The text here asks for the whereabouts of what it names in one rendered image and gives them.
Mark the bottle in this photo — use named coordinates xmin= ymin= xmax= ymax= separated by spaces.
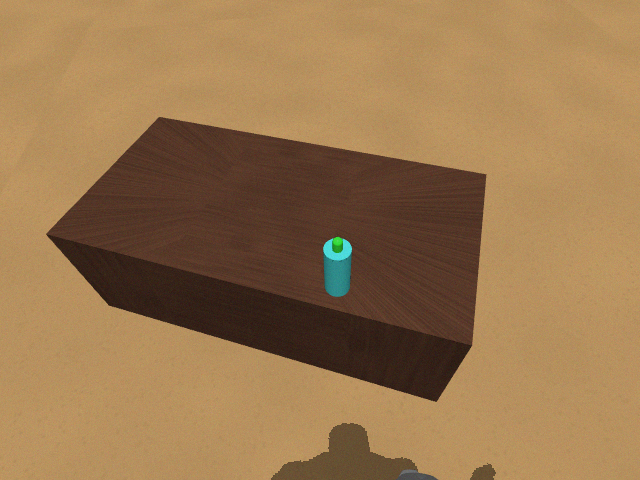
xmin=323 ymin=237 xmax=352 ymax=297

